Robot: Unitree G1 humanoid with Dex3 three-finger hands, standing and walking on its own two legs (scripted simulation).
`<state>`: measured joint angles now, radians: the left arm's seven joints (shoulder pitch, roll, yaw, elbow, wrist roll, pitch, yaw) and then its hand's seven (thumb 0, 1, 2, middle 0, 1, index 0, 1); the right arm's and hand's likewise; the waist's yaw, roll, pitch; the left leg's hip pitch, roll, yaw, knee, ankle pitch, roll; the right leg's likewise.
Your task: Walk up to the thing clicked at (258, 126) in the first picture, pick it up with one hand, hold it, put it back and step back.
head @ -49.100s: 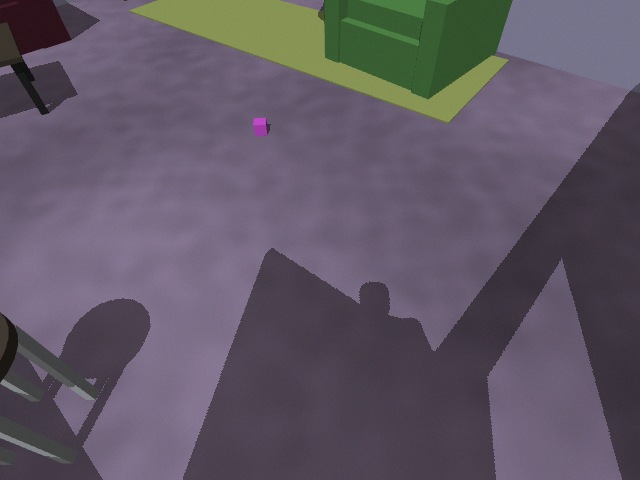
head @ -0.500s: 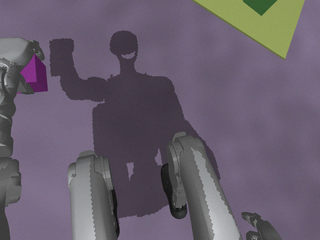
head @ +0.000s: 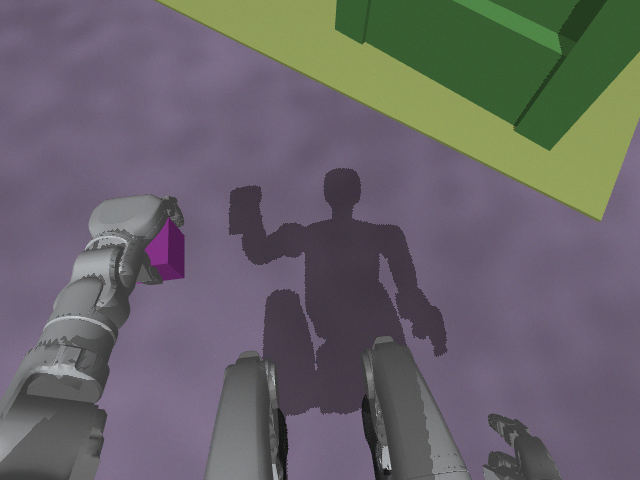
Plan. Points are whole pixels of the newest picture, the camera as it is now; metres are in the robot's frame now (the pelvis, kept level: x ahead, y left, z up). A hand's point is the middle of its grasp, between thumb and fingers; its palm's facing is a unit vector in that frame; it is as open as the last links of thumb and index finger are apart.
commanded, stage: lift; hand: left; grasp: from above
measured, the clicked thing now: (152, 251) +0.44 +0.23 -0.09
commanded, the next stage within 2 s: hold in 0.70 s
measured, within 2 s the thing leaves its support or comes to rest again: neither
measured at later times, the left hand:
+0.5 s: hand (110, 226) +0.40 +0.21 +0.07, palm faces -0.43 -0.06 -0.90, open 9.9 cm
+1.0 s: hand (63, 194) +0.40 +0.23 +0.13, palm faces -0.47 -0.04 -0.88, open 9.9 cm
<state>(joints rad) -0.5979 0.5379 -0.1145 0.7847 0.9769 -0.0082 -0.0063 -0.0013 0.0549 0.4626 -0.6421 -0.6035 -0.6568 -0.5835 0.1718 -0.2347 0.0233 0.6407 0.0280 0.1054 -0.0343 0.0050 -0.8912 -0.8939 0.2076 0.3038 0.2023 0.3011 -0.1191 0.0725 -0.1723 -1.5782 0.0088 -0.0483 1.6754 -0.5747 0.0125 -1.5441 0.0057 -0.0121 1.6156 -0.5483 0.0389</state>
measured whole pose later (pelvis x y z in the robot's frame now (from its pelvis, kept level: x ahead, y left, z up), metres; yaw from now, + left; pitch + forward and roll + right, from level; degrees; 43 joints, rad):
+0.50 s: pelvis +0.05 -0.01 +0.14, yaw +1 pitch +15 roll -2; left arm -0.42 0.41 -0.19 0.86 0.99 0.01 0.13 0.00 0.05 0.46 -0.65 -0.60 -0.66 -0.58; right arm 0.25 -0.25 -0.04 0.74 0.05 -0.01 -0.07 0.01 -0.90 -0.90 0.21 0.30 0.20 0.30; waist -0.08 0.04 -0.12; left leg -0.89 0.03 -0.02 1.08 -0.45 0.00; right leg -0.87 0.01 0.01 1.04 -0.42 0.02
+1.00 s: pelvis +0.08 +0.01 +0.19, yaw +0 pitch +9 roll -1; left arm -0.33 0.40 -0.22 0.77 1.00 0.01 0.05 0.00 0.06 0.46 -0.64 -0.60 -0.66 -0.58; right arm 0.24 -0.23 -0.05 0.73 0.05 0.03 -0.05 0.01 -0.90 -0.89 0.21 0.30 0.20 0.30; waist -0.04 0.05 -0.09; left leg -0.56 0.01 0.01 0.78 -0.38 0.01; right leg -0.55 0.00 0.03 0.73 -0.35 0.03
